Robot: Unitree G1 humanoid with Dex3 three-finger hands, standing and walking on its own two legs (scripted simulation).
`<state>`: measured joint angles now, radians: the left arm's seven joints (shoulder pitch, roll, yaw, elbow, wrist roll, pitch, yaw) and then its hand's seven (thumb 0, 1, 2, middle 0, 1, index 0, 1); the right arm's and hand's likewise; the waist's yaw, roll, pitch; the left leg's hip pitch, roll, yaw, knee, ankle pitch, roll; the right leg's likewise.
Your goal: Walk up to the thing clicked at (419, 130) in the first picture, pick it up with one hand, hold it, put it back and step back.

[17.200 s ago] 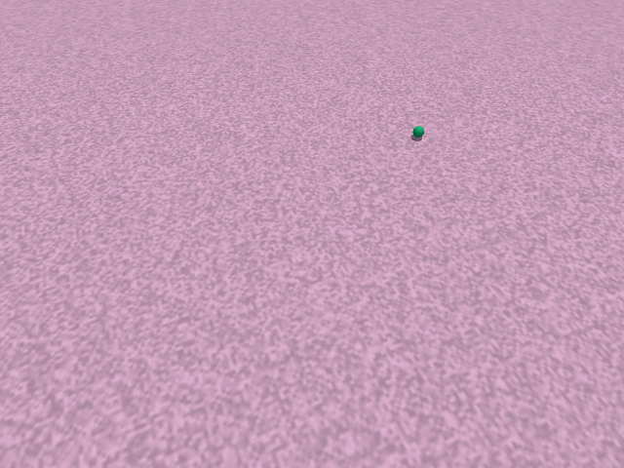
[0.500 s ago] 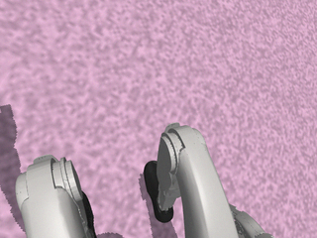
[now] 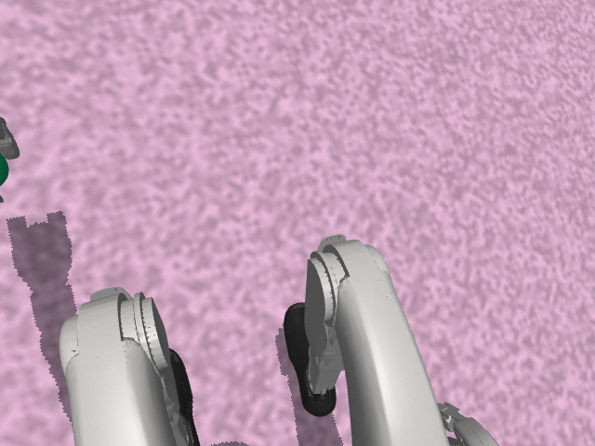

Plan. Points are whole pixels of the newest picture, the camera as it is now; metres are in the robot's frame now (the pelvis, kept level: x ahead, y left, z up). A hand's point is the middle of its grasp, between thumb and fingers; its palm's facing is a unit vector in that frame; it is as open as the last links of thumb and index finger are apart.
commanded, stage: lift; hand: left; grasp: from above
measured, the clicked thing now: out of the picture +0.50 +0.31 -0.17
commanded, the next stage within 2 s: hold in 1.52 s
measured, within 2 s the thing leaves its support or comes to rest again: neither
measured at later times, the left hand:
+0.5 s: hand out of the picture +0.42 +0.31 -0.01, palm faces -0.45 -0.08 -0.89, open 7.8 cm
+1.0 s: hand out of the picture +0.35 +0.28 +0.20, palm faces -0.44 -0.11 -0.89, open 7.7 cm
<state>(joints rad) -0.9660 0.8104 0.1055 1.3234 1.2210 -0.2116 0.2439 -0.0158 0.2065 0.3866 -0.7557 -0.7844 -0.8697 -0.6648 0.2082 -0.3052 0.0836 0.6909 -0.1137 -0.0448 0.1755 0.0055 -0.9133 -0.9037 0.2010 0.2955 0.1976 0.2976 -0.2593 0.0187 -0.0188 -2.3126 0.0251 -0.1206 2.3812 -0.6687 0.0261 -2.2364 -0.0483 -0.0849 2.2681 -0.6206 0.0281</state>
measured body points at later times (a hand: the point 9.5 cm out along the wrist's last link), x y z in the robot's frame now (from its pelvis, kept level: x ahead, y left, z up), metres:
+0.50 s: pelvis +0.00 +0.00 +0.09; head +0.20 +0.05 +0.49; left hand +0.44 +0.32 +0.04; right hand +0.11 -0.27 -0.02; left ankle +0.08 +0.12 -0.31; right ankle +0.11 -0.13 -0.30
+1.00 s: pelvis +0.02 +0.00 +0.28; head +0.13 +0.02 +0.71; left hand +0.37 +0.28 +0.25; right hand +0.15 -0.25 +0.16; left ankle +0.08 +0.12 -0.31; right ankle +0.11 -0.13 -0.30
